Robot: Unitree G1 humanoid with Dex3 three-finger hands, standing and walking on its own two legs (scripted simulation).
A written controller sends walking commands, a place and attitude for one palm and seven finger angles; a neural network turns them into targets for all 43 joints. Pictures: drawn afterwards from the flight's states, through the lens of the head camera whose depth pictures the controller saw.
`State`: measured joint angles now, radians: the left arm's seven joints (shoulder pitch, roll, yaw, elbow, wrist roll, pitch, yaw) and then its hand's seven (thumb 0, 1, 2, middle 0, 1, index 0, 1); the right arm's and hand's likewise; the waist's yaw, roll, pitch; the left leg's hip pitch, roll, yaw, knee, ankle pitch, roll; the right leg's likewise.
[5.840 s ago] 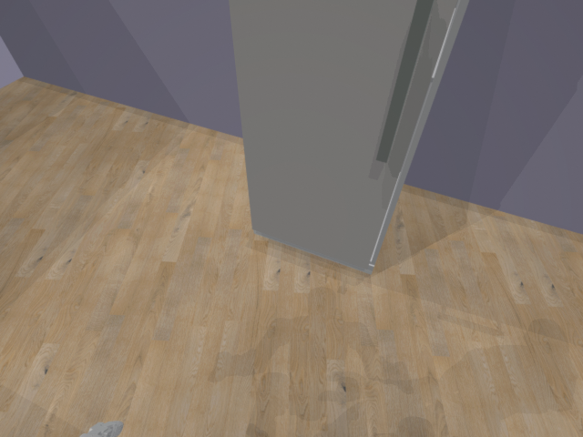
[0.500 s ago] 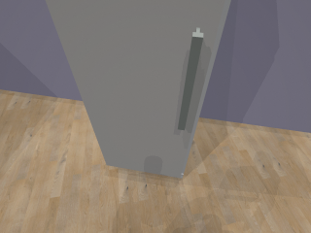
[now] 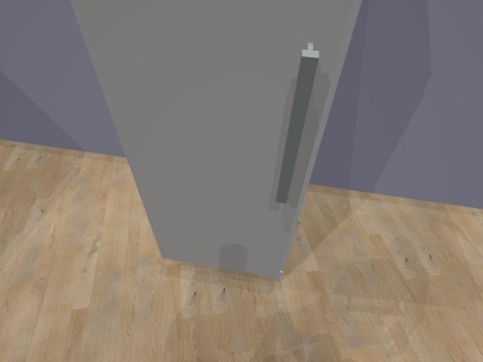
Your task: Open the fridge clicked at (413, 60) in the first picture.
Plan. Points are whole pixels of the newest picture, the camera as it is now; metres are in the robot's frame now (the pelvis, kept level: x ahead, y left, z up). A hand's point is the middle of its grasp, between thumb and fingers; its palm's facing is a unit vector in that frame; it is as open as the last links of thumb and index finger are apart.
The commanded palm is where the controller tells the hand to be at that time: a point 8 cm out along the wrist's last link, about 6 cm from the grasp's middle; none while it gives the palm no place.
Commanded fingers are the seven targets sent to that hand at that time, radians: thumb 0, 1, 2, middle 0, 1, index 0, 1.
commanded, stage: look again from close up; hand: right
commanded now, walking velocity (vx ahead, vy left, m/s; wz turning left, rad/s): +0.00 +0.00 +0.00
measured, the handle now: (293, 136) +0.55 -0.08 +0.08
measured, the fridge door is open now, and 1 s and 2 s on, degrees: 0 0 0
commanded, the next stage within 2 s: shuffle to correct the standing spot in 0.64 s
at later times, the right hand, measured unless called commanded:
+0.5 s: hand out of the picture +0.04 -0.19 -0.17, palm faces -0.02 +0.97 -0.24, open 7.4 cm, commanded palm none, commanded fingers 0.00 -0.90 -0.90 0.20 0.30 0.20 0.30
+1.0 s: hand out of the picture +0.02 -0.16 -0.18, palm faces +0.02 +0.98 -0.19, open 7.4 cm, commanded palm none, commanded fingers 0.00 -0.90 -0.90 0.20 0.30 0.20 0.30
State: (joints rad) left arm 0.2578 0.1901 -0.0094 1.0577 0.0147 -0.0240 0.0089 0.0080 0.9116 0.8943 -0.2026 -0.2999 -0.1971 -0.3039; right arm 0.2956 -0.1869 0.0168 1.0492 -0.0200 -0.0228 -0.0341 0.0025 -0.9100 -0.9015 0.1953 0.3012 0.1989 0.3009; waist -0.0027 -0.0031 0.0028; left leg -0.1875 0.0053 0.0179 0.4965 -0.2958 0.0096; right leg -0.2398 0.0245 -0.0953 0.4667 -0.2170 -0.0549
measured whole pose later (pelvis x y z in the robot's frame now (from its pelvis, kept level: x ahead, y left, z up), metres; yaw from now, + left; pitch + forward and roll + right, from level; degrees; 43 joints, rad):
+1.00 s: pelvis +0.03 +0.02 +0.00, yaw -2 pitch +0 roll -1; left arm 0.25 0.15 -0.01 1.13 0.02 -0.01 0.01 0.00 0.90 0.89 -0.20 -0.30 -0.20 -0.30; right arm 0.30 -0.19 0.01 1.10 -0.03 0.00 -0.02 0.00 -0.91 -0.90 0.19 0.30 0.20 0.30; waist 0.00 0.04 0.00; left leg -0.14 0.00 0.05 0.48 -0.35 0.03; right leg -0.21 0.02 -0.06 0.46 -0.26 -0.03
